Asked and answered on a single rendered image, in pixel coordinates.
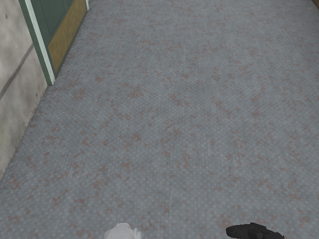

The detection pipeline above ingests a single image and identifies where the robot right hand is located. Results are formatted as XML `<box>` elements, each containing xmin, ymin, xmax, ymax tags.
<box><xmin>225</xmin><ymin>222</ymin><xmax>285</xmax><ymax>239</ymax></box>

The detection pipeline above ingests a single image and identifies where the left robot thigh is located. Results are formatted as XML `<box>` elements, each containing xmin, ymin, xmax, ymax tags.
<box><xmin>104</xmin><ymin>226</ymin><xmax>143</xmax><ymax>239</ymax></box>

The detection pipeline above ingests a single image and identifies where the robot left shin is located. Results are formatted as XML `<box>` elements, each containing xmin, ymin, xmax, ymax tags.
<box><xmin>104</xmin><ymin>223</ymin><xmax>131</xmax><ymax>239</ymax></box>

